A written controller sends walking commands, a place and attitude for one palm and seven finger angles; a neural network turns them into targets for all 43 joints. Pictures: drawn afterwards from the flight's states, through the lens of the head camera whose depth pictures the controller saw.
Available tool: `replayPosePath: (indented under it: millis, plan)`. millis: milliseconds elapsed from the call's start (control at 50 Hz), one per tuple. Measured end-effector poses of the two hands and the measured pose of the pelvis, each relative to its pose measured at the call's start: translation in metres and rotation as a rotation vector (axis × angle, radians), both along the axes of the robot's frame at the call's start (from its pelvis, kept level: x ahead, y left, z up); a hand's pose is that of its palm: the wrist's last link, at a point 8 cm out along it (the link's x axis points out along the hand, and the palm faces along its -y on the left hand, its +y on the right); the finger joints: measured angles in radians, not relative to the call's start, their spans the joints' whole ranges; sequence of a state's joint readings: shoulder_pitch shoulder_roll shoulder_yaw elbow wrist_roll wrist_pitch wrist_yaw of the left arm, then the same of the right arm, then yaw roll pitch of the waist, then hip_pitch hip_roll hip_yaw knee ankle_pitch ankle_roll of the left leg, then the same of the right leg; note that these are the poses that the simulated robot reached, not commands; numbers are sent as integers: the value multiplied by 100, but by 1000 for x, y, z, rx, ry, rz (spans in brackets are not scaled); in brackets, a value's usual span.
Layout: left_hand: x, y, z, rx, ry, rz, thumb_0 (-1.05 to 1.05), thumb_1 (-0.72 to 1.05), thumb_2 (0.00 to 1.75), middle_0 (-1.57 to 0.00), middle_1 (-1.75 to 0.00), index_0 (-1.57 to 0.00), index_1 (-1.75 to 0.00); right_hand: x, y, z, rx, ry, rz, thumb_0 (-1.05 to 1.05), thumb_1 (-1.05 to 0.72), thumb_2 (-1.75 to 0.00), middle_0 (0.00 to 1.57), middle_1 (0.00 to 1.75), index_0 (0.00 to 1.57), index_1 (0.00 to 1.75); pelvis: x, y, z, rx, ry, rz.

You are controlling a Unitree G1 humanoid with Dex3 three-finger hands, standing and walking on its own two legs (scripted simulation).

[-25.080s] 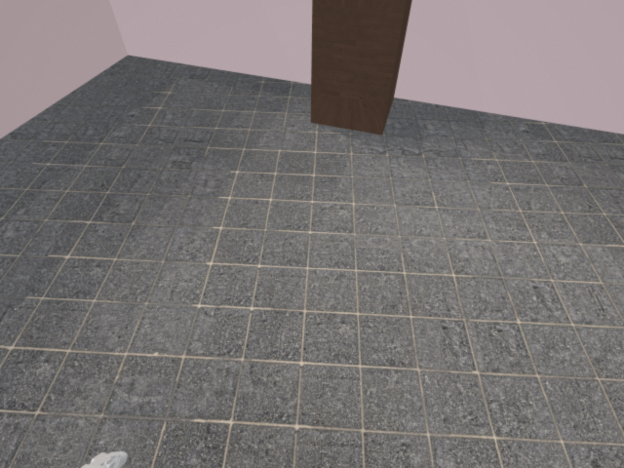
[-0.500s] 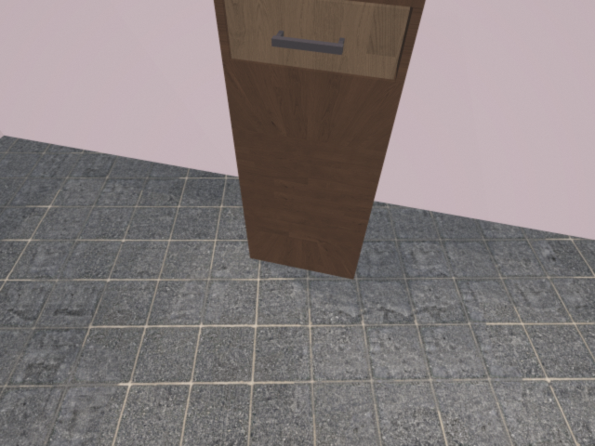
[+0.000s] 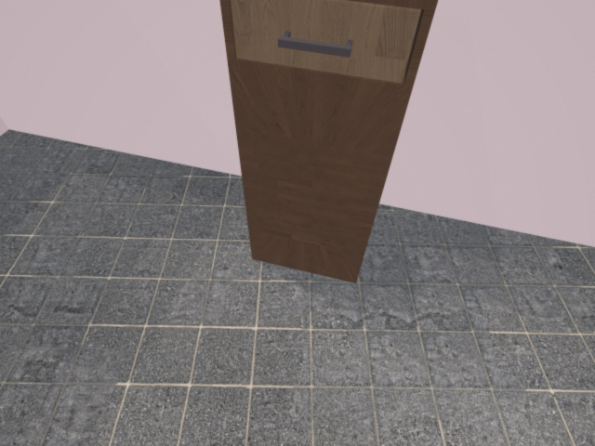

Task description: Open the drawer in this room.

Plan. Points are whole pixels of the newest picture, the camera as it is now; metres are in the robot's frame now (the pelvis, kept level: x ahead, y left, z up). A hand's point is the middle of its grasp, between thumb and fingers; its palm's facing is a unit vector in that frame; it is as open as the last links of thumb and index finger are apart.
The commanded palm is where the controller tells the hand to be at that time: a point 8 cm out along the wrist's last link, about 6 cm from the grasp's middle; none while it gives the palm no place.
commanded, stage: look at it before walking up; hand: left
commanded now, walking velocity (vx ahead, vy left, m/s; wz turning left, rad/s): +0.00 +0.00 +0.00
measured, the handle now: (316, 43) +0.84 +0.02 +0.15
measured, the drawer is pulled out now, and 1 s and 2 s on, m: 0.00 0.00 0.00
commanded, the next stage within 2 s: turn to face it in 0.36 s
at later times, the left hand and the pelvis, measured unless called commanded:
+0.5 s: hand out of the picture -0.01 +0.16 -0.18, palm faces +0.03 -0.98 -0.17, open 7.4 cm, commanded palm none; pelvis +0.01 +0.00 +0.00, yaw +0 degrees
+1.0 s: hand out of the picture +0.02 +0.18 -0.19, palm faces -0.08 -0.97 -0.23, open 7.4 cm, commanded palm none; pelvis -0.03 +0.00 -0.02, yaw -6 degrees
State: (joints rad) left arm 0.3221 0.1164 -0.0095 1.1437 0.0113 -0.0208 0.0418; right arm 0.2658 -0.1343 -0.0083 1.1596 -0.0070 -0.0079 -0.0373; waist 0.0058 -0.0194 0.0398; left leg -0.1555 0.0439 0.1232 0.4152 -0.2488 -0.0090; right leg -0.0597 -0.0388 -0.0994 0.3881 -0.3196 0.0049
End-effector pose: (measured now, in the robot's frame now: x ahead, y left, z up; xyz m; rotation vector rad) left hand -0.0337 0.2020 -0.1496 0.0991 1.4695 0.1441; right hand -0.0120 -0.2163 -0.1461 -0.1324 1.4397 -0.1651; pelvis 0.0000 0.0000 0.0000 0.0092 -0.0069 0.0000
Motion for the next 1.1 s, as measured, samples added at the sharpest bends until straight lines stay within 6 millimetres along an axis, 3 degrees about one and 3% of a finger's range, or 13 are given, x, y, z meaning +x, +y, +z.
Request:
replayPosePath:
  millis: [300, 540, 740, 940, 1100]
  plan:
    - [18, 8, 1, 19, -29, -10, 0, 91, 90, -19, -30, -20, -29, 3, 3, -1, 8, 9, 1, 1, -92, -90, 20, 30, 20, 30, 6, 1, 0, 1, -1, 3]
    - [20, 10, 0, 16, -33, -9, 0, 91, 90, -19, -30, -20, -29, 7, 2, 0, -2, -3, 3, 1, -92, -90, 20, 30, 20, 30, 7, 2, 0, 0, -6, 1]
    - [19, 18, -4, 17, 1, -45, 0, 91, 90, -20, -30, -20, -29, 1, -2, -4, -23, -21, -50, 1, -91, -90, 20, 30, 20, 30, -4, 5, -5, -7, -3, -52]
    - [47, 32, -6, 59, -71, -118, 0, 91, 90, -20, -30, -20, -29, -13, -10, -13, -24, -57, -109, 1, -91, -90, 20, 30, 20, 30, -22, 2, -14, 4, 5, -106]
    - [57, 26, 0, 66, -140, -139, 0, 91, 90, -19, -30, -20, -29, -9, -24, -13, -17, -81, -105, 1, -91, -90, 20, 30, 20, 30, -26, -3, -13, -3, 15, -122]
